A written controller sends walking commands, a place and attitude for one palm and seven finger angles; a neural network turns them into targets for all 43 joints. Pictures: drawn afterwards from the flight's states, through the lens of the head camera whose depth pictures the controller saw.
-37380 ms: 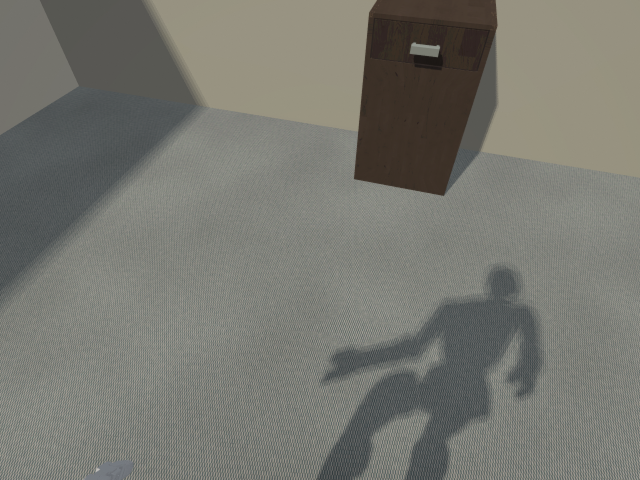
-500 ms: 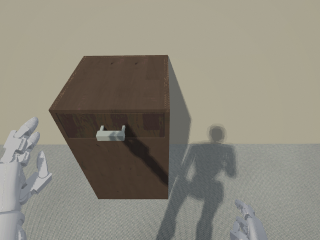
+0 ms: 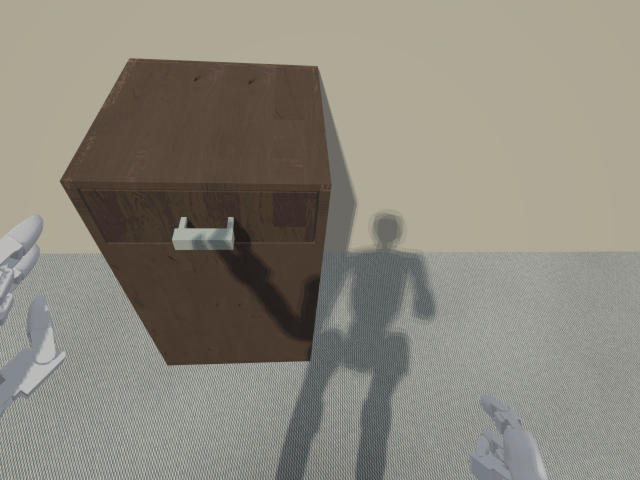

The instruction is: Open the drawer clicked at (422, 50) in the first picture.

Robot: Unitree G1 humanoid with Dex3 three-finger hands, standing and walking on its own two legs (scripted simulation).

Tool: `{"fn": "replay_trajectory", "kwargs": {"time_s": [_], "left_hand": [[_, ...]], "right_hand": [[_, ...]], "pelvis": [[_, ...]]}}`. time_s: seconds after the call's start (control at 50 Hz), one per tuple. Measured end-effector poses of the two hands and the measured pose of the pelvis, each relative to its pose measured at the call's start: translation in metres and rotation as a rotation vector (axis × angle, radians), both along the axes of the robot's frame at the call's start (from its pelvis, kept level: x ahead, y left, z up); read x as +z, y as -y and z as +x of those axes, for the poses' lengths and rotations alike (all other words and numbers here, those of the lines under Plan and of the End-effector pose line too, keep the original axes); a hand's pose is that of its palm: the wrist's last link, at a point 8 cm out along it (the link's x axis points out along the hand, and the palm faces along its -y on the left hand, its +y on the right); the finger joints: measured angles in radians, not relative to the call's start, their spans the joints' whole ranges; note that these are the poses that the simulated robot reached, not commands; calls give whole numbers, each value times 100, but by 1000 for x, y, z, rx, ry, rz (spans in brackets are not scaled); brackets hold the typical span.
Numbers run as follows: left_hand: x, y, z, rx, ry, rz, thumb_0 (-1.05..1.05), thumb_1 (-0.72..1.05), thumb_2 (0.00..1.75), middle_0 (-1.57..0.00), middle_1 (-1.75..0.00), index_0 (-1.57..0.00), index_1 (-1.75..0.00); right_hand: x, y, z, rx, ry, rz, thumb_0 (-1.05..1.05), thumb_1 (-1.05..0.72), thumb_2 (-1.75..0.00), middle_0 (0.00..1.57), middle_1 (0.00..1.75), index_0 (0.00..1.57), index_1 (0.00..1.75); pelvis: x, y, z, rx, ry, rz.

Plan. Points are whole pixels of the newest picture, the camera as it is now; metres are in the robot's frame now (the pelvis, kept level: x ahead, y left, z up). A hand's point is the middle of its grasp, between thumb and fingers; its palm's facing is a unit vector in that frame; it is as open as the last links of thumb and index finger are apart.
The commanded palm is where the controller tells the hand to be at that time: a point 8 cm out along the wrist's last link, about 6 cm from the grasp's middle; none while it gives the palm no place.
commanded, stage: step back with the hand held close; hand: left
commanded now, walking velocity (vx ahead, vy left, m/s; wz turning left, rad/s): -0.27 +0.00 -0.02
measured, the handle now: (205, 230) +0.54 +0.24 -0.08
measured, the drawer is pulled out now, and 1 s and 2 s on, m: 0.00 0.00 0.00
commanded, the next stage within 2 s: stop stepping back and stand still in 0.98 s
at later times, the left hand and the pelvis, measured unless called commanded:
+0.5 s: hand out of the picture +0.13 +0.26 +0.16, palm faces +0.37 -0.82 -0.44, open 7.4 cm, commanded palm +0.06 +0.29 +0.18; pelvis -0.06 +0.01 +0.00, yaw +2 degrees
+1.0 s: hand out of the picture +0.02 +0.27 +0.16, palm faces +0.34 -0.85 -0.41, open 7.4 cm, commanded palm -0.05 +0.30 +0.18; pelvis -0.18 +0.02 +0.01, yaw +1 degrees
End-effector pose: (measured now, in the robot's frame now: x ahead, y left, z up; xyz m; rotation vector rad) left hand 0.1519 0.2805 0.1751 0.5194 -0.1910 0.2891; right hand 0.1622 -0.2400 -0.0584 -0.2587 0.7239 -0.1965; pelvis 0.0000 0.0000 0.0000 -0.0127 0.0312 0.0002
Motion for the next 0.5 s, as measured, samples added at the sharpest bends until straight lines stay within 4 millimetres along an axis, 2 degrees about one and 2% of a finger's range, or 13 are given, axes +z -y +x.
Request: {"fn": "replay_trajectory", "kwargs": {"time_s": [0.08,0.2,0.3,0.38,0.5], "left_hand": [[5,-1,-13,2,56,16,2,89,90,-21,-30,-21,-30],[-2,5,-33,20,80,-15,2,89,90,-21,-30,-21,-30],[-8,5,-46,16,107,-59,2,89,90,-21,-30,-21,-30],[-9,-5,-52,10,107,-57,2,89,90,-21,-30,-21,-30],[5,-14,-62,5,94,20,2,89,90,-21,-30,-21,-30]], "right_hand": [[3,-14,-1,40,59,19,2,-91,-90,20,30,20,30],[-2,-21,-14,79,94,51,2,-90,-90,21,30,20,30],[-8,-14,-40,67,34,13,2,-90,-90,21,30,20,30],[-9,-8,-66,21,-17,-26,2,-90,-90,21,30,20,30],[-6,-11,-92,-2,-27,-23,2,-91,-90,21,30,20,30]], "pelvis": [[-3,-1,-13,-9,3,8],[-8,2,-31,-7,5,-9],[-10,-1,-45,4,-2,-28],[-9,-8,-55,2,-1,-41],[-3,-9,-64,29,-30,-52]]}}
